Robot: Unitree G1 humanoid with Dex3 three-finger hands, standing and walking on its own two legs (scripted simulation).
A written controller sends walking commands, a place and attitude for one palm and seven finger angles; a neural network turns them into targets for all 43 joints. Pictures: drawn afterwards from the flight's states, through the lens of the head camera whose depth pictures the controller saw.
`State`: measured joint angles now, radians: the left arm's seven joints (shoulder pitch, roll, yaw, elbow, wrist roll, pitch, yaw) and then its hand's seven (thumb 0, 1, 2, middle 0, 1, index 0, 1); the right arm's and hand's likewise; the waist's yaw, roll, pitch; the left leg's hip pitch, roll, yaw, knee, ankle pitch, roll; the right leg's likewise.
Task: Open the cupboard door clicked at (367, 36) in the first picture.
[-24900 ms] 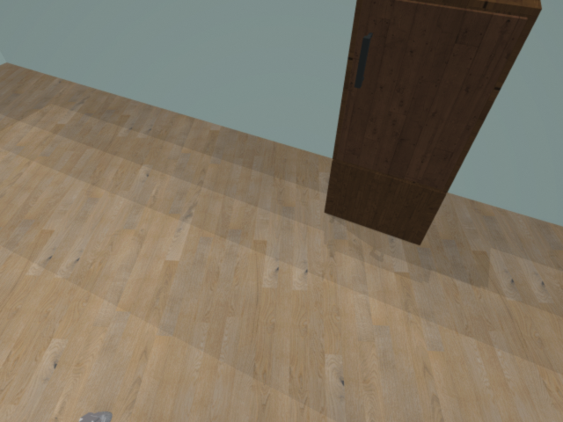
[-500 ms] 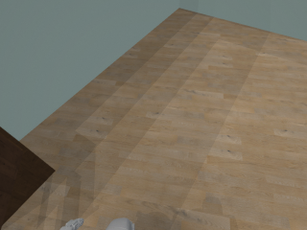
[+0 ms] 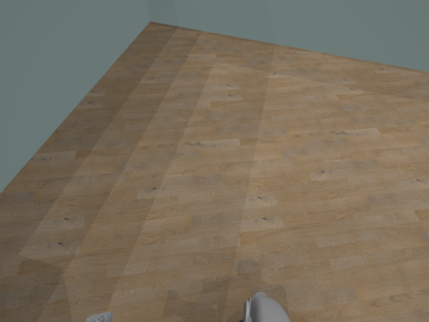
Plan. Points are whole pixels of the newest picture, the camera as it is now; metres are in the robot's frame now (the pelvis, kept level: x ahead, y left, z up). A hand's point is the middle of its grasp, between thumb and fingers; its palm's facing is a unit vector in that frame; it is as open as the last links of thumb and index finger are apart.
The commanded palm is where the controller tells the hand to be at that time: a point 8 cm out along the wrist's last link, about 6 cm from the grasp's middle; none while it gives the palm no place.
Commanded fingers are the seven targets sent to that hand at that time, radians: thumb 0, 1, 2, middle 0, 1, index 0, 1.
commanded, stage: walk to a spot facing it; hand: left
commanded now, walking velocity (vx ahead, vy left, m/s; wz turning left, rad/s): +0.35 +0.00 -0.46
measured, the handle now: out of the picture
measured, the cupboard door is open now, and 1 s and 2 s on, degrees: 42 42 42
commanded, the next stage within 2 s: turn to face it in 0.58 s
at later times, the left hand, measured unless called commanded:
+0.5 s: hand (177, 255) +0.28 +0.10 -0.17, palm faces -0.10 -0.97 -0.22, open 7.2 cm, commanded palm none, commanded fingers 0.00 0.90 0.90 -0.20 -0.30 -0.20 -0.30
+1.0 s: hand (194, 173) +0.52 +0.08 -0.17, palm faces -0.02 -0.97 -0.23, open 7.2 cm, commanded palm none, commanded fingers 0.00 0.90 0.90 -0.20 -0.30 -0.20 -0.30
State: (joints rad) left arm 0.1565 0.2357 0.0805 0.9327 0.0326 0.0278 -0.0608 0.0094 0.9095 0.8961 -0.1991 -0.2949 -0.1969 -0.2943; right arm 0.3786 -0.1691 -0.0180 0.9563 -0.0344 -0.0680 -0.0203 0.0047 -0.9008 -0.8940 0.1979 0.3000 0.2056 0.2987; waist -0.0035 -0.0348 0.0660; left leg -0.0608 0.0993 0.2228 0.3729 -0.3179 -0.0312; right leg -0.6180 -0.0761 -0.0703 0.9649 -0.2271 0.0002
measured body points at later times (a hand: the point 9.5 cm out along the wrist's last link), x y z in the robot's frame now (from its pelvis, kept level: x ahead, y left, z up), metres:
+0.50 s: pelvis +0.23 -0.09 +0.00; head +0.25 -0.09 +0.45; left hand +0.28 +0.15 -0.15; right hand +0.27 -0.33 -0.15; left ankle +0.35 +0.06 -0.68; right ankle +0.17 -0.13 -0.74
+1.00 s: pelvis +0.43 -0.11 -0.01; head +0.46 -0.11 +0.44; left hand +0.52 +0.13 -0.15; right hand +0.41 -0.34 -0.16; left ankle +0.46 +0.00 -0.74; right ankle +0.46 -0.24 -0.72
